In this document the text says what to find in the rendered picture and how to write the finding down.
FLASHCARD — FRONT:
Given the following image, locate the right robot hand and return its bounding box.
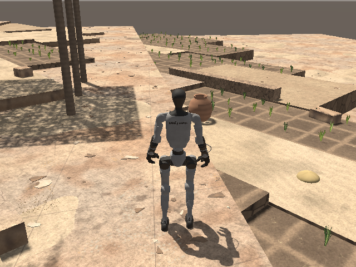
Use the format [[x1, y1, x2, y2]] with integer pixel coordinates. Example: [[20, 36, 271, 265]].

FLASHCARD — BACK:
[[197, 156, 210, 167]]

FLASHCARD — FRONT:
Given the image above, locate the right robot upper arm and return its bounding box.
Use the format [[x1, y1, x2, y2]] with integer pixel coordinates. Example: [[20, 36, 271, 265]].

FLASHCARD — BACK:
[[190, 113, 204, 145]]

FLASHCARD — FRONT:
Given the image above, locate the humanoid robot head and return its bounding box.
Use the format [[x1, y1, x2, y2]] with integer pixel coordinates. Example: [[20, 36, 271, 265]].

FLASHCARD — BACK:
[[169, 89, 188, 116]]

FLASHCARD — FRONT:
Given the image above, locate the left robot hand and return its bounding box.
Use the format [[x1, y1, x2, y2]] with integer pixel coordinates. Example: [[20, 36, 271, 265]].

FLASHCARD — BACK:
[[146, 153, 159, 164]]

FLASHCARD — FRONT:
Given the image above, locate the robot right thigh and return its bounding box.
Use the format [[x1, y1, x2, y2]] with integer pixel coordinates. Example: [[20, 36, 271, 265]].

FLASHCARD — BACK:
[[185, 155, 197, 192]]

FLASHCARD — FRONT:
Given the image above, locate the robot left forearm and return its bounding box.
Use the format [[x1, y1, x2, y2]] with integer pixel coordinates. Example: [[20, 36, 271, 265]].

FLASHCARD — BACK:
[[147, 135, 158, 155]]

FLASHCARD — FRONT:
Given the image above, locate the left robot upper arm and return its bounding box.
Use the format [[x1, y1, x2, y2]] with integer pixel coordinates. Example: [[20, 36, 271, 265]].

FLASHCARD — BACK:
[[153, 112, 167, 144]]

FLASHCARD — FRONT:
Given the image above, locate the robot right forearm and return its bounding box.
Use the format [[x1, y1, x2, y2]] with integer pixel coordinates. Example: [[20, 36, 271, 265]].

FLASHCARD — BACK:
[[198, 137, 209, 158]]

